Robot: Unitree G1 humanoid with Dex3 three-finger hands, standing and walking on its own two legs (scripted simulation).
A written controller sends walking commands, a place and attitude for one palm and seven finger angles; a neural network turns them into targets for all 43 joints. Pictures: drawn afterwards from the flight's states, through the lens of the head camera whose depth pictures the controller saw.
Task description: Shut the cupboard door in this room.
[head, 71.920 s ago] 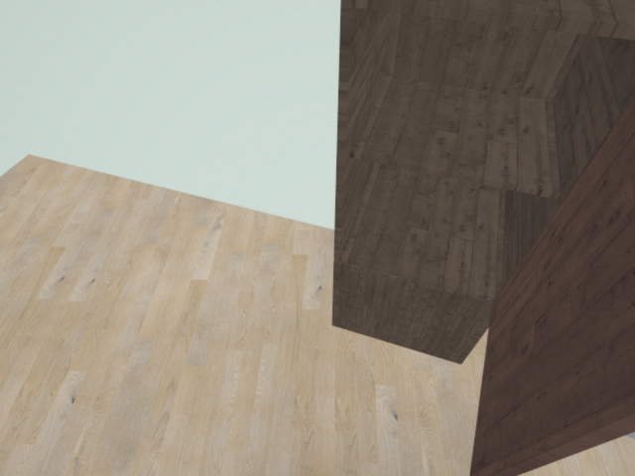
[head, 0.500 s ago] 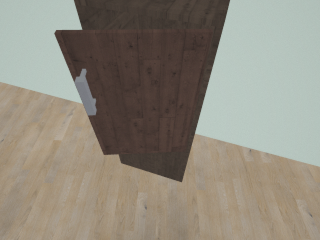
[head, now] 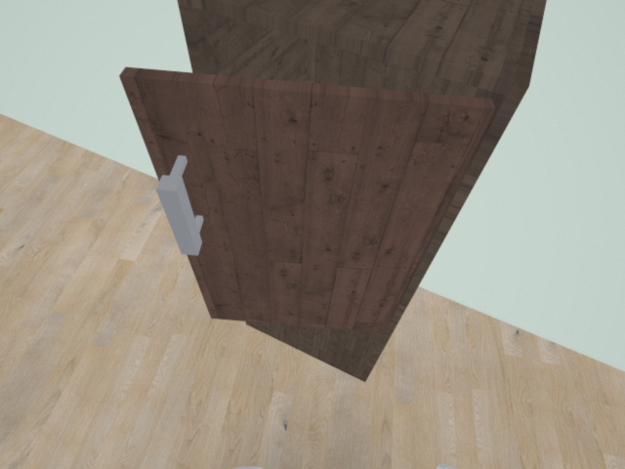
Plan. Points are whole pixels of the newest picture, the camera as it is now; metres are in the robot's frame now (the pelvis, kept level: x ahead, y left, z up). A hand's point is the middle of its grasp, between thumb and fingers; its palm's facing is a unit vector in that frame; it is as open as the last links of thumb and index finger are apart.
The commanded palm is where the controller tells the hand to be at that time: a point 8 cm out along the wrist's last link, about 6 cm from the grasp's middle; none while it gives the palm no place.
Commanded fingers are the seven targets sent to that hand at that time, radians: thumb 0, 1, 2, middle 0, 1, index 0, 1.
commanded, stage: come to a stop and stand still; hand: left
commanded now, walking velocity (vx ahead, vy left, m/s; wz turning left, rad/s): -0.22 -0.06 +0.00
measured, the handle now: (186, 207) +0.41 +0.22 +0.08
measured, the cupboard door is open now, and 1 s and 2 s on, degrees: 21 21 21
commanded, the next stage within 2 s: look again from close up in 1.10 s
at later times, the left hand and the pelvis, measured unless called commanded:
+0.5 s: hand out of the picture -0.01 +0.13 -0.16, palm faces +0.09 -0.97 -0.24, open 7.3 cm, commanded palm none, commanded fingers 0.00 0.90 0.90 -0.20 -0.30 -0.20 -0.30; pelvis -0.04 -0.05 +0.01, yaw +2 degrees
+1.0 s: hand out of the picture -0.08 +0.18 -0.17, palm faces +0.06 -0.98 -0.19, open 7.3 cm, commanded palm none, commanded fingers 0.00 0.90 0.90 -0.20 -0.30 -0.20 -0.30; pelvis -0.08 +0.01 +0.01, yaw +1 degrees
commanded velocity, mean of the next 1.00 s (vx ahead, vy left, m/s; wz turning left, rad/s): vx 0.01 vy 0.06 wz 0.00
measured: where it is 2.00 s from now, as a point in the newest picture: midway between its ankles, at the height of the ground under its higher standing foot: outside the picture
